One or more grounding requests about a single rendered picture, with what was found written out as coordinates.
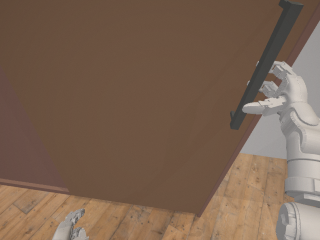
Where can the right robot upper arm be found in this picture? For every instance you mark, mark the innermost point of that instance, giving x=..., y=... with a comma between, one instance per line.
x=298, y=221

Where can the left robot hand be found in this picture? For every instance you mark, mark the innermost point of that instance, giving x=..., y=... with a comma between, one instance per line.
x=66, y=231

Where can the right robot hand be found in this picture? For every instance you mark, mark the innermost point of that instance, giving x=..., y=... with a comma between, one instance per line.
x=291, y=90

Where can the wardrobe door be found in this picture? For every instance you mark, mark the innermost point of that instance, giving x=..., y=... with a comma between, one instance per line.
x=23, y=156
x=132, y=98

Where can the handle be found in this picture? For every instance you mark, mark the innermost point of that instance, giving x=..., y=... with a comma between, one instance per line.
x=287, y=19

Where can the right robot forearm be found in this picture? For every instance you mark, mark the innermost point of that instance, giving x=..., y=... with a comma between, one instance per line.
x=301, y=128

